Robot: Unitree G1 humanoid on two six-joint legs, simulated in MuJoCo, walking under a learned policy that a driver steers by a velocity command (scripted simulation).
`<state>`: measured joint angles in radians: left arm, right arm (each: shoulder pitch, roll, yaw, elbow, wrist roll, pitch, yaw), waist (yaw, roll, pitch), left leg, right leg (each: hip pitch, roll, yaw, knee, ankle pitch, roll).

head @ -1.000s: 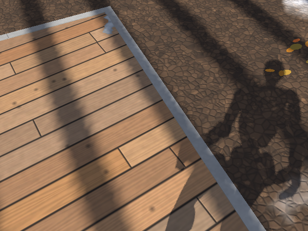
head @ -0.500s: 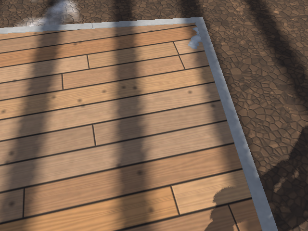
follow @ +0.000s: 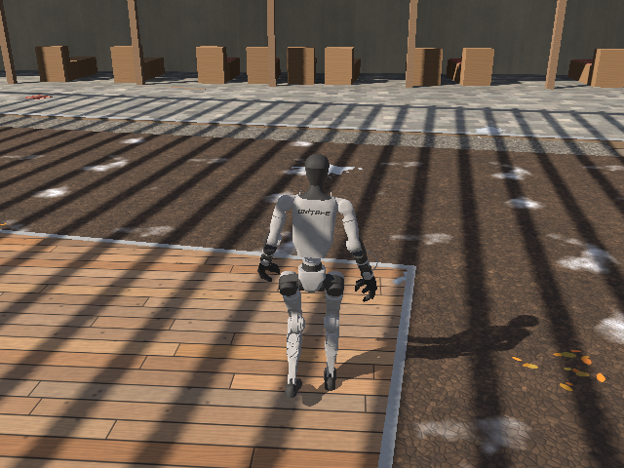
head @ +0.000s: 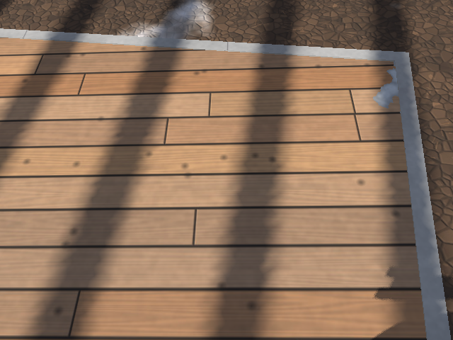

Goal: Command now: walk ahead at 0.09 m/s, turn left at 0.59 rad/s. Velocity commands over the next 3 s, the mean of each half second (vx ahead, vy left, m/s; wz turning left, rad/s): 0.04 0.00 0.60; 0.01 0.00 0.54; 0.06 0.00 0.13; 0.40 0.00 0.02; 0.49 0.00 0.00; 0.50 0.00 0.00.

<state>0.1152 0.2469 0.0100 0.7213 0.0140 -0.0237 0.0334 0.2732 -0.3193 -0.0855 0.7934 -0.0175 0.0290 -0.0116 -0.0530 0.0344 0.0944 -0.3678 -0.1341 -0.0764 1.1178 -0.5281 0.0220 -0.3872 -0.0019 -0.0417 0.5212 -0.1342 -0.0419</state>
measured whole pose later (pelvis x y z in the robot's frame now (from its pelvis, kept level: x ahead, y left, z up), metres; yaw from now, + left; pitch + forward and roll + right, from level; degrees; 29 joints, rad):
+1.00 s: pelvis +0.01 -0.01 +0.01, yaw +33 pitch +0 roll +1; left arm 0.20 0.26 0.03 0.69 0.02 0.02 0.03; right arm 0.22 -0.33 -0.09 0.74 -0.02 0.06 0.02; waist 0.00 0.05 0.06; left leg -0.44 -0.13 -0.14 1.05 -0.43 -0.03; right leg -0.21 0.01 -0.01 0.43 -0.23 -0.04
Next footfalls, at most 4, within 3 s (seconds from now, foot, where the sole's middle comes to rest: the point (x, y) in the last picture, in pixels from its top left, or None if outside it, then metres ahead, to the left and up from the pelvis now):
0.34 left None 0.03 0.11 -0.77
0.82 right None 0.09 -0.07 -0.77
1.20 left None -0.05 0.10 -0.77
1.64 right None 0.15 -0.03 -0.77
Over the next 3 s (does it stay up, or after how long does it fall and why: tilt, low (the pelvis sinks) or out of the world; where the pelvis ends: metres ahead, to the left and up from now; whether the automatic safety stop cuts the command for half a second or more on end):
stays up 0.65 0.40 0.02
